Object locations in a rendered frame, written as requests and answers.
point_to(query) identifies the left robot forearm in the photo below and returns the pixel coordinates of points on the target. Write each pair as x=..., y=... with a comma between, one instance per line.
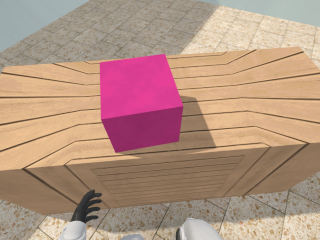
x=75, y=230

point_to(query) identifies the carton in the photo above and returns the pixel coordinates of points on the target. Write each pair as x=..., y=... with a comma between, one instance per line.
x=140, y=105

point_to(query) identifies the right robot thigh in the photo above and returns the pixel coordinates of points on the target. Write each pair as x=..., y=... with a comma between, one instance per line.
x=197, y=229

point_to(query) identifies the robot left hand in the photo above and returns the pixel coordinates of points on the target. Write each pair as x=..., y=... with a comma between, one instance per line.
x=82, y=210

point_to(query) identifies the pedestal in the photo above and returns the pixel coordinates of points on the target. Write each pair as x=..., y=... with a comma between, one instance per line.
x=250, y=125

